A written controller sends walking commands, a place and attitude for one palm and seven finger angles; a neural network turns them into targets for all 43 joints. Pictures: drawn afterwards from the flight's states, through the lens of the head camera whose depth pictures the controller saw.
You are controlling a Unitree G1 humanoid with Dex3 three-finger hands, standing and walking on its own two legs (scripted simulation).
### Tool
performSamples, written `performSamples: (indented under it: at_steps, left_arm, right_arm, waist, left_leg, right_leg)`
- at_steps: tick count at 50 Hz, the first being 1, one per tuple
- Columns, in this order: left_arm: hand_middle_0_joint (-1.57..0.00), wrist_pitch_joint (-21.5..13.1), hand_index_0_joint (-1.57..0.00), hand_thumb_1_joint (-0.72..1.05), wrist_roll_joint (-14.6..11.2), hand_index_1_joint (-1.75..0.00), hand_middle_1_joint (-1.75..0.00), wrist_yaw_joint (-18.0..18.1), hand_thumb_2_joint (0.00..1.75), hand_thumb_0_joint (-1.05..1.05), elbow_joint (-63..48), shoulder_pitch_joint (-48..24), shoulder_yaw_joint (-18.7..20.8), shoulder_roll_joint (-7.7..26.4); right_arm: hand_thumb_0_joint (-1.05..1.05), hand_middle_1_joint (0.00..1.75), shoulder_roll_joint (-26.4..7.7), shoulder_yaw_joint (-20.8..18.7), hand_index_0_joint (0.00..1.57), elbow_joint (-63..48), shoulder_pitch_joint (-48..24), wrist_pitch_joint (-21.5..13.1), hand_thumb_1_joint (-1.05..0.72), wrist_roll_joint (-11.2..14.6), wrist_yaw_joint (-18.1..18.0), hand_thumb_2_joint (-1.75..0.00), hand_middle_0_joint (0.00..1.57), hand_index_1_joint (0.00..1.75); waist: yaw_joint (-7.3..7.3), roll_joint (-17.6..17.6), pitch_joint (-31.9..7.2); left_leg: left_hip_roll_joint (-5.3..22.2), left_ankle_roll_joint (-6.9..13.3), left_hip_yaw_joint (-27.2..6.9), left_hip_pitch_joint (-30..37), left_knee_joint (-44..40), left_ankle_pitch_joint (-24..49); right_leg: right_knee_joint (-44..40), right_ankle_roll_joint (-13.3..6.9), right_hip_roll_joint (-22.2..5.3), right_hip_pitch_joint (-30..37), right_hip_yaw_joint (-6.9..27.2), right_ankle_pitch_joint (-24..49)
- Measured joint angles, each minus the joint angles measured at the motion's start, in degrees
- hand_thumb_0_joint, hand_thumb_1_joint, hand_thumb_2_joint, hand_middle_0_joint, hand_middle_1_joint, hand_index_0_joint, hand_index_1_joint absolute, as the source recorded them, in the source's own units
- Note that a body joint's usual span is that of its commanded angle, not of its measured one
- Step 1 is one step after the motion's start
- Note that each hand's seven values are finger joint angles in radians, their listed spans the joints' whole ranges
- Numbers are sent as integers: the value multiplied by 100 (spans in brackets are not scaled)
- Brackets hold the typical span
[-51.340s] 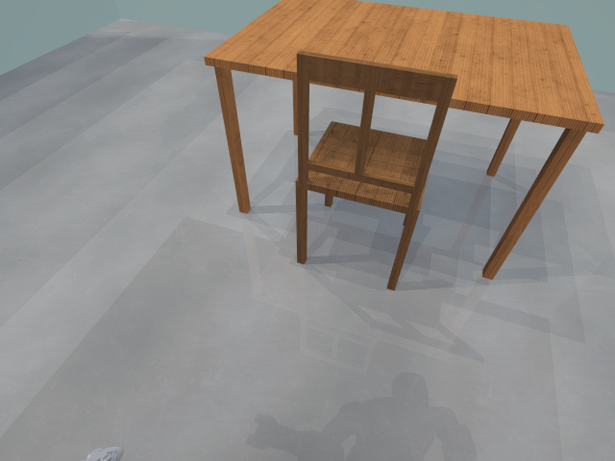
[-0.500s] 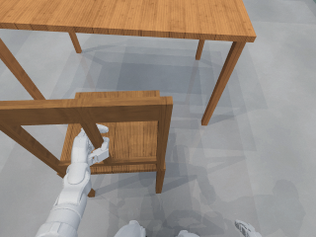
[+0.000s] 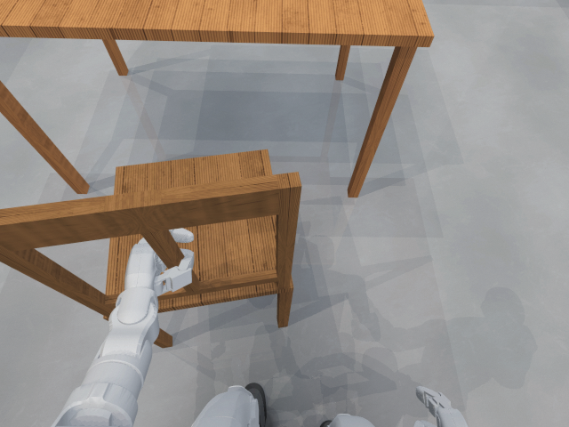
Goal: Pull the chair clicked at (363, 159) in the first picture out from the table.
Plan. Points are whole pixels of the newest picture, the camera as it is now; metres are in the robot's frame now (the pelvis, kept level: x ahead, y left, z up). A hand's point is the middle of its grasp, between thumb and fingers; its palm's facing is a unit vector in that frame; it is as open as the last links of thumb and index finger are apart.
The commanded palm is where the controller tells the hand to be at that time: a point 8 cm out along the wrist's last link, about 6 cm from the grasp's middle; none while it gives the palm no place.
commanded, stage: step backward, pulling the chair out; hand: left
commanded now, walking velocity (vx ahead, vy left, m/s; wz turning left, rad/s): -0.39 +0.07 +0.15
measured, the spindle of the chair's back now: (176, 262) +0.36 +0.19 -0.09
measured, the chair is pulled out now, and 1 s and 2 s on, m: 0.37 0.58 0.63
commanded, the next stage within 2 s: stop walking, hand still on the chair in 0.88 s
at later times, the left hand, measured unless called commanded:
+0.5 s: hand (205, 342) +0.23 +0.12 -0.06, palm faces +0.06 -0.99 -0.13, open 5.8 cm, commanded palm +0.20 +0.17 -0.06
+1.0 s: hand (186, 422) +0.13 +0.13 -0.06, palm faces +0.11 -0.98 -0.16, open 5.9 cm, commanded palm +0.10 +0.19 -0.05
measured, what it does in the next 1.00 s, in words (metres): walks backwards: left foot, then left foot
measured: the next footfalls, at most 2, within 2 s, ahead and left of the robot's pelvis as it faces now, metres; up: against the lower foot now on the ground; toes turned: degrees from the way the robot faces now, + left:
left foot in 0.42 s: -0.10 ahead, +0.14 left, +0.00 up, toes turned +5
left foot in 1.00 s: -0.17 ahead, +0.10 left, +0.00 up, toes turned +9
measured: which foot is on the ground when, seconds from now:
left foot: down 0.00-0.14, up 0.16-0.40, down 0.42-0.82, up 0.84-0.98, down 1.00-1.00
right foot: down 0.00-1.00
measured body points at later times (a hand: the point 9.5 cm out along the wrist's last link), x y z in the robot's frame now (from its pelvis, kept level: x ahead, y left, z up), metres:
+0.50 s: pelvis -0.10 -0.01 +0.01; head -0.01 -0.01 +0.45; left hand +0.22 +0.17 -0.05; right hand +0.06 -0.29 -0.11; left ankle -0.14 +0.14 -0.73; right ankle -0.03 -0.15 -0.73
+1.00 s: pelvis -0.18 -0.02 +0.00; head -0.13 -0.02 +0.44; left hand +0.12 +0.19 -0.05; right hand -0.07 -0.30 -0.13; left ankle -0.21 +0.09 -0.73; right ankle -0.04 -0.14 -0.73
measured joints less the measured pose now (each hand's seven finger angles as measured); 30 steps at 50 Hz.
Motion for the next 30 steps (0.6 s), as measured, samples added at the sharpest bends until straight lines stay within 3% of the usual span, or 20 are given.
performSamples:
  at_steps: [3, 8, 11, 15, 19, 21, 22, 26, 30]
  left_arm:
    - [-34, 17, -49, 64, -51, -144, -117, 27, 75, 9, 42, -7, 76, -51]
    - [-33, -17, -49, 64, -83, -144, -115, 62, 74, 10, 215, 118, 3, -192]
    - [-32, -54, -49, 64, -47, -144, -116, 123, 73, 9, 386, 208, -133, -283]
    - [-31, 23, -49, 64, -3, -144, -115, 175, 72, 11, 751, 63, -277, -526]
    - [-29, 158, -49, 64, 45, -144, -115, 191, 72, 11, 966, -281, -479, -710]
    - [-28, 258, -49, 64, 57, -144, -116, 202, 72, 11, 942, -478, -638, -768]
    - [-28, 316, -49, 64, 70, -144, -117, 204, 72, 11, 901, -581, -729, -782]
    - [-27, 445, -49, 64, 107, -144, -119, 175, 71, 9, 662, -825, -916, -582]
    - [-27, 468, -49, 62, 178, -144, -121, 118, 71, 8, 350, -600, -876, -347]
  right_arm:
    - [1, 30, -12, 6, 20, 75, -44, -104, -90, 12, 4, -90, 20, 30]
    - [1, 30, -190, -76, 20, 211, 27, -134, -90, 129, -122, -90, 21, 30]
    - [1, 30, -378, -169, 20, 373, 55, -134, -90, 195, -230, -90, 21, 30]
    - [1, 30, -713, -290, 20, 596, 18, -181, -90, 180, -339, -90, 20, 30]
    - [1, 30, -934, -370, 20, 646, -90, -218, -90, 227, -403, -90, 20, 30]
    - [1, 30, -988, -384, 20, 595, -146, -210, -90, 242, -440, -90, 20, 30]
    - [1, 30, -995, -392, 20, 561, -188, -198, -90, 243, -459, -90, 20, 30]
    - [1, 30, -652, -323, 20, 298, -437, -79, -91, 225, -426, -90, 20, 30]
    - [1, 30, -193, -152, 20, -40, -399, 5, -90, 137, -308, -90, 20, 30]
  waist:
    - [-7, 145, 141]
    - [-35, 374, 119]
    - [24, 263, -36]
    - [39, 197, -250]
    - [-50, 224, -280]
    - [-72, 245, -235]
    - [-81, 248, -192]
    - [42, -104, 143]
    - [-6, -288, 148]
  left_leg:
    - [149, -115, -137, -3, 0, 130]
    - [321, -321, -468, -37, 3, 213]
    - [79, -458, -681, -79, 863, -841]
    - [-187, -542, -918, 191, 1479, -1380]
    - [-43, -556, -1043, 780, 727, -1233]
    - [119, -534, -1044, 1088, 85, -702]
    - [138, -636, -1032, 1190, -216, -688]
    - [-25, -644, -762, 1170, -406, -575]
    - [-7, -576, -552, 1035, -263, -502]
  right_leg:
    - [-124, 84, 110, 66, -196, 333]
    - [-361, -92, 350, 208, -473, 536]
    - [-318, -150, 256, 159, -432, 568]
    - [-396, -111, -3, 53, -442, 698]
    - [-404, 12, -273, -120, -624, 825]
    - [-330, 83, -384, -256, -716, 877]
    - [-275, 123, -441, -338, -748, 901]
    - [-455, 262, -570, -469, -470, 1297]
    - [-530, 234, -513, -600, -256, 1532]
